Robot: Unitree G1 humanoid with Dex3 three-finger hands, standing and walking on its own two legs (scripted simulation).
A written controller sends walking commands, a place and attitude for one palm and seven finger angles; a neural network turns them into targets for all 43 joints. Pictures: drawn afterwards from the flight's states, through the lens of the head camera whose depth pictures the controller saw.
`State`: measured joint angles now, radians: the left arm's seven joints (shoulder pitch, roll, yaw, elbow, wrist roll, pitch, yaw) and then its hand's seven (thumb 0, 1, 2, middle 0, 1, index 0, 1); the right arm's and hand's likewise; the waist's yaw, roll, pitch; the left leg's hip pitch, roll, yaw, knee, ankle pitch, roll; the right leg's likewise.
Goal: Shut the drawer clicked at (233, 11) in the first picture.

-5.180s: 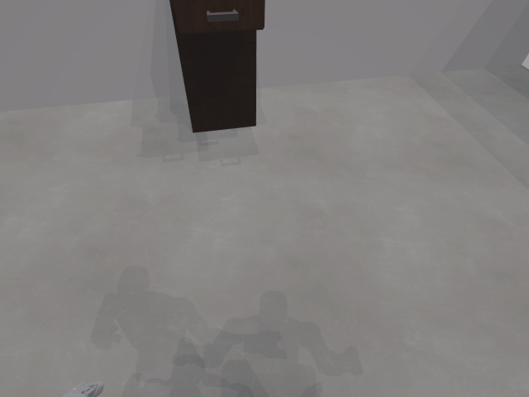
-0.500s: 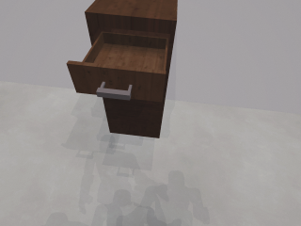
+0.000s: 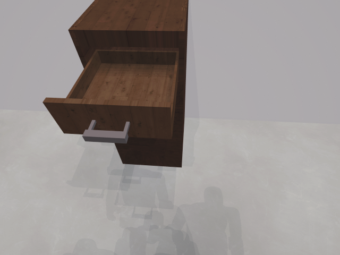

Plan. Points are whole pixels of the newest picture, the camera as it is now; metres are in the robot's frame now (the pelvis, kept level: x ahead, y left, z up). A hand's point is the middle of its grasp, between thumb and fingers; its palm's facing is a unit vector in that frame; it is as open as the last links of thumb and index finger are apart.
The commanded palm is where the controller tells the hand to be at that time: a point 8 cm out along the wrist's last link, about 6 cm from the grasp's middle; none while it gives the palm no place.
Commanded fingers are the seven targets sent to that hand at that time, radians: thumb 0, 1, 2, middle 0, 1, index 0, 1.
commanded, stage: take the last steps up to it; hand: left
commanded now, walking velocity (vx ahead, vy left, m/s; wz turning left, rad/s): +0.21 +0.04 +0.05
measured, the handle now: (108, 130) +0.43 +0.20 +0.02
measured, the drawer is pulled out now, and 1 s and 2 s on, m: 0.30 0.30 0.30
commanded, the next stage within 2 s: come to a stop and stand still in 0.22 s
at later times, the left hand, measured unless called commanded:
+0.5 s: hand out of the picture +0.07 +0.21 -0.18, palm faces +0.08 -0.99 -0.14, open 7.4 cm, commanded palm none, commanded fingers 0.00 0.90 0.90 -0.20 -0.30 -0.20 -0.30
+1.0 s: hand out of the picture +0.14 +0.16 -0.15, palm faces -0.01 -0.97 -0.25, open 7.3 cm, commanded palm none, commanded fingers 0.00 0.90 0.90 -0.20 -0.30 -0.20 -0.30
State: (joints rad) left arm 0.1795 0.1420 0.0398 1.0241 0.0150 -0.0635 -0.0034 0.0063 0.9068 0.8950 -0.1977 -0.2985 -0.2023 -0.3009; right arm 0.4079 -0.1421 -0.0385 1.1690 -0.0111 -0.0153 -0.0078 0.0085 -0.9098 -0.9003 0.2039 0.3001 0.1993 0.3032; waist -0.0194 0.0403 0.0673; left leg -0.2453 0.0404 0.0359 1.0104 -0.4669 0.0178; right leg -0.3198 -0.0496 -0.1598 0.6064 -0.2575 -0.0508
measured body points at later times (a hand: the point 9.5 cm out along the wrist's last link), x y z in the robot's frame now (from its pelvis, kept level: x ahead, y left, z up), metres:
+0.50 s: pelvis +0.12 +0.05 +0.01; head +0.14 +0.08 +0.46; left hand +0.07 +0.27 -0.16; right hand +0.21 -0.17 -0.12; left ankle +0.16 +0.14 -0.73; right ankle +0.07 -0.09 -0.69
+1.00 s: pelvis +0.09 -0.02 +0.01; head +0.10 -0.05 +0.46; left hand +0.14 +0.21 -0.13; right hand +0.10 -0.25 -0.16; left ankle +0.12 +0.13 -0.71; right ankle +0.08 -0.12 -0.73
